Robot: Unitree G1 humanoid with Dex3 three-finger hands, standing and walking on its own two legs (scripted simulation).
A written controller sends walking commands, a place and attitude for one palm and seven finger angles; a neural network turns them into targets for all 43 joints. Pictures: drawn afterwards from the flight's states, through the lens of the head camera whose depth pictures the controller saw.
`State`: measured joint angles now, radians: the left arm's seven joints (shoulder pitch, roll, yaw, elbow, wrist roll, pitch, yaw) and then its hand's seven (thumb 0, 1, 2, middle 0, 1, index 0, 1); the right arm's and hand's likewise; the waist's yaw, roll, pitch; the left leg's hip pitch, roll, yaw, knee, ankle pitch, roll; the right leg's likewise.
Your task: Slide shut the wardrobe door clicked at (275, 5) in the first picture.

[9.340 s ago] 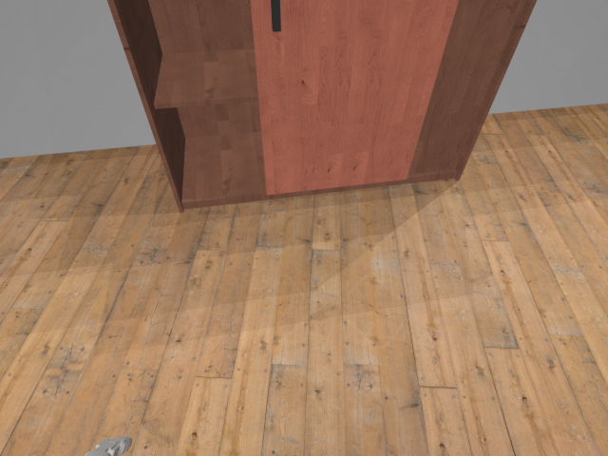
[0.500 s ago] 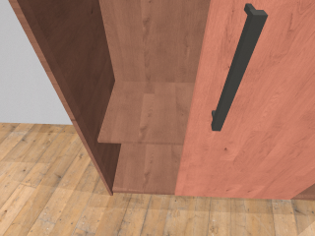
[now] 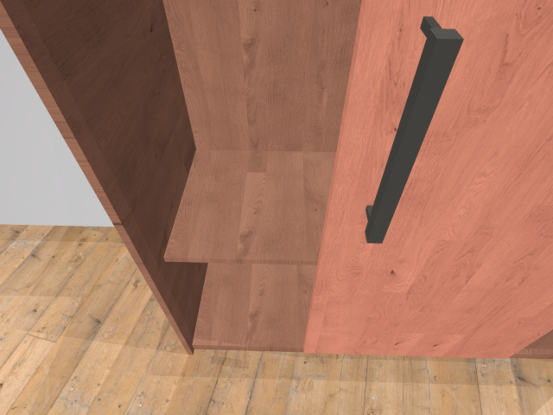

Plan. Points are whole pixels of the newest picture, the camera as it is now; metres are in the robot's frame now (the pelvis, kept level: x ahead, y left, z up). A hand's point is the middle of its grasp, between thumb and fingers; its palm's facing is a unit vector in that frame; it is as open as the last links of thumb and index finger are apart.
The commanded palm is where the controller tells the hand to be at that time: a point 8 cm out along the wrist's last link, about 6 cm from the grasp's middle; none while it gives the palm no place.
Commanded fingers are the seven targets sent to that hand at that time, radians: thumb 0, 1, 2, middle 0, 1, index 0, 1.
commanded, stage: come to a stop and stand still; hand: right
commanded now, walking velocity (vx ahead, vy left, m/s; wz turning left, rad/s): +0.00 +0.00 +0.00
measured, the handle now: (396, 152) +0.42 -0.14 +0.19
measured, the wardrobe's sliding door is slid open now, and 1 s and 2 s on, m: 0.39 0.39 0.39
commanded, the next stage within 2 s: look again from close up in 0.26 s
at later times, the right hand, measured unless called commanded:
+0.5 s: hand out of the picture -0.02 -0.18 -0.18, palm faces +0.02 +0.98 -0.19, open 7.4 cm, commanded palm none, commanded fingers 0.00 -0.90 -0.90 0.20 0.30 0.20 0.30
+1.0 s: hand out of the picture -0.01 -0.20 -0.18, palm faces +0.00 +0.98 -0.19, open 7.4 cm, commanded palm none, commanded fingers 0.00 -0.90 -0.90 0.20 0.30 0.20 0.30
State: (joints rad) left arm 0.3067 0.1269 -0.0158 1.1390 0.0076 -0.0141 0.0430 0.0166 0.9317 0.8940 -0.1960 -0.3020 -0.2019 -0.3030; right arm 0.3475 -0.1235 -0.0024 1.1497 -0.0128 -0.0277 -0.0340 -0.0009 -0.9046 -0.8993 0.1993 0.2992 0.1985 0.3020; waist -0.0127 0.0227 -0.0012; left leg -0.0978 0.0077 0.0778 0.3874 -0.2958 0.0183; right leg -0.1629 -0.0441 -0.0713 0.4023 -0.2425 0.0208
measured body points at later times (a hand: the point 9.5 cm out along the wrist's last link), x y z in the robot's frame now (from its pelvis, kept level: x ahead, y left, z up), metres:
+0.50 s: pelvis +0.00 -0.01 -0.01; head +0.03 +0.00 +0.44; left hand -0.01 +0.21 -0.17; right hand -0.02 -0.23 -0.16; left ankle -0.06 +0.10 -0.74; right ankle -0.02 -0.13 -0.74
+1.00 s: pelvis -0.02 -0.03 +0.00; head -0.02 -0.03 +0.45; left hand -0.01 +0.20 -0.16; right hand -0.01 -0.25 -0.17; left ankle -0.06 +0.10 -0.74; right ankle -0.02 -0.13 -0.74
